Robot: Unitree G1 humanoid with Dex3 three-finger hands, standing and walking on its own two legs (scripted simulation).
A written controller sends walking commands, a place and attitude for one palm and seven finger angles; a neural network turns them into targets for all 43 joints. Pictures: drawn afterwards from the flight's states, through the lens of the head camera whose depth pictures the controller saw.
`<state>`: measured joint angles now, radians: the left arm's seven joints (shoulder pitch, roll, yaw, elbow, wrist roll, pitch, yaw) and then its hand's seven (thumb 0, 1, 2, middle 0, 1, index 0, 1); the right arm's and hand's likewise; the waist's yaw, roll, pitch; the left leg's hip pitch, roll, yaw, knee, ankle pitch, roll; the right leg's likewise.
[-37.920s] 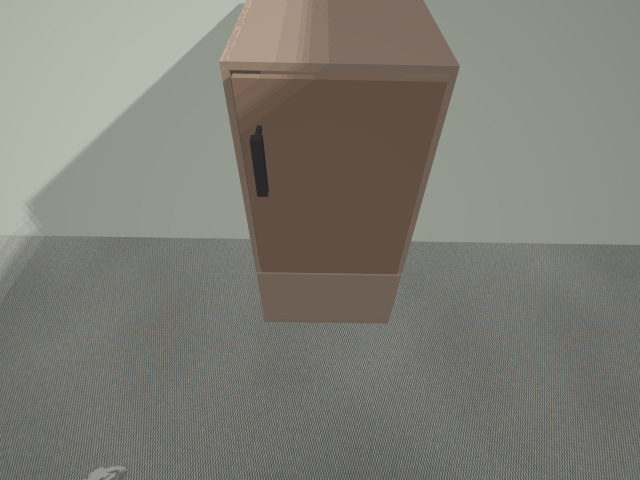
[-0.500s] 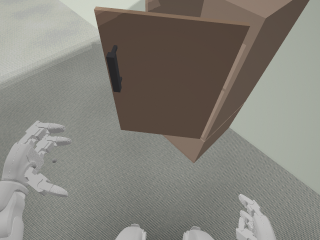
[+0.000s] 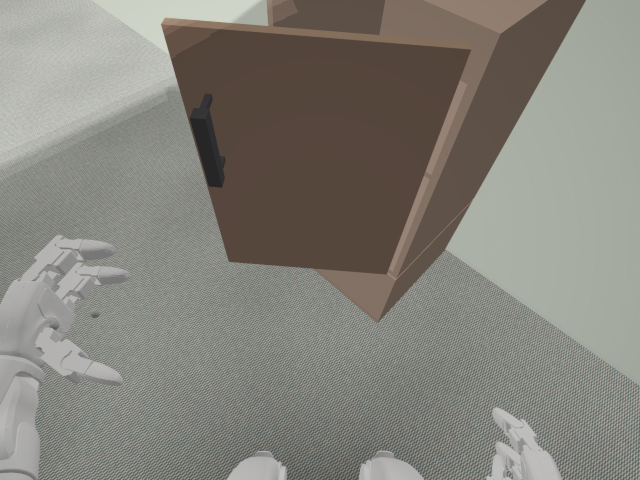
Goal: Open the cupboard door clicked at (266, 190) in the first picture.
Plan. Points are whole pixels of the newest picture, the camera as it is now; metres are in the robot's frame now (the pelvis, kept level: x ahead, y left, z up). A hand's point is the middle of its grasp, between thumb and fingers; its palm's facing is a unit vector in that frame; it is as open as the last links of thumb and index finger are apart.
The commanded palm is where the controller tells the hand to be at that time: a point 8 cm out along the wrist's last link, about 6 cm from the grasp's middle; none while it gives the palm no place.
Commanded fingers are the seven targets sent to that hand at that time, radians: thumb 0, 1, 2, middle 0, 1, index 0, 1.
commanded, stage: raise the hand with hooked fingers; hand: left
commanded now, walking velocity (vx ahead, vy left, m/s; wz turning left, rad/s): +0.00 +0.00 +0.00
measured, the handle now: (212, 142) +0.60 +0.21 +0.03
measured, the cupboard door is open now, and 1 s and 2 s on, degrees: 40 40 40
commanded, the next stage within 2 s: move the hooked fingers beside the handle in 0.12 s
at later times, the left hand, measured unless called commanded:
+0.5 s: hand (106, 284) +0.32 +0.27 +0.05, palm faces -0.02 -1.00 -0.03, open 14.0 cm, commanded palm +0.31 +0.32 +0.05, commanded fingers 0.00 -0.50 0.30 -0.30 -1.20 -0.30 -1.20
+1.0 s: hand (131, 229) +0.41 +0.27 +0.05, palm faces -0.03 -1.00 -0.01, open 14.0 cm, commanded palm +0.39 +0.32 +0.05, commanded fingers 0.00 -0.50 0.30 -0.30 -1.20 -0.30 -1.20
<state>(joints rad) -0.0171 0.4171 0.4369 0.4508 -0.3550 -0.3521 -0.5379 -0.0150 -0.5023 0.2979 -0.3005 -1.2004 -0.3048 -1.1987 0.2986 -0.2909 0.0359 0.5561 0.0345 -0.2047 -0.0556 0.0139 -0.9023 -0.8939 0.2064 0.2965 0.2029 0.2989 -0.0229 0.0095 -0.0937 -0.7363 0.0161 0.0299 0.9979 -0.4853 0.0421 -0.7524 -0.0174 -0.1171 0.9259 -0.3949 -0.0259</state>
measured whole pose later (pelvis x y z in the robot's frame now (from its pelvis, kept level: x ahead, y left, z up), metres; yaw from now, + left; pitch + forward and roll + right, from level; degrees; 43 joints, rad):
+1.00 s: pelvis +0.00 +0.01 -0.01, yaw -1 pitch +18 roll -3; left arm -0.52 0.54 0.48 0.92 -0.24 -0.38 -0.54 -0.02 -0.50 0.30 -0.30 -1.20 -0.30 -1.20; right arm 0.35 -0.30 0.04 0.60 0.03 -0.08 -0.05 0.01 -0.90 -0.89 0.21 0.30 0.20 0.30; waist -0.09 0.00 -0.10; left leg -0.87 0.03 0.04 1.05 -0.50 0.05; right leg -0.88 -0.01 -0.10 0.96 -0.39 -0.02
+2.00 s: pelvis +0.00 +0.01 -0.03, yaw -4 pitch +27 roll -6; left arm -0.99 0.83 0.56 1.25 -0.08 -0.34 -0.50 -0.01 -0.50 0.30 -0.30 -1.20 -0.30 -1.20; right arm 0.41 -0.30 0.08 0.58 -0.01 0.09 -0.02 0.00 -0.90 -0.89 0.21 0.30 0.20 0.30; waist -0.23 0.02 -0.09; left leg -1.11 0.06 0.03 1.16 -0.53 0.06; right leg -1.10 0.02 -0.12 1.02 -0.39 -0.01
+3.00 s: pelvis +0.00 +0.02 -0.03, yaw -3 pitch +25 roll -6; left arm -0.94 0.69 0.48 1.20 -0.09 -0.37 -0.41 -0.01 -0.50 0.30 -0.30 -1.20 -0.30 -1.20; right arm 0.39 -0.28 0.07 0.60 -0.01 0.09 -0.01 0.00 -0.90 -0.89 0.21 0.30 0.20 0.30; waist -0.20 0.02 -0.10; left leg -1.06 0.04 0.01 1.14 -0.52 0.06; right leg -1.05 0.01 -0.12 1.00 -0.39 -0.01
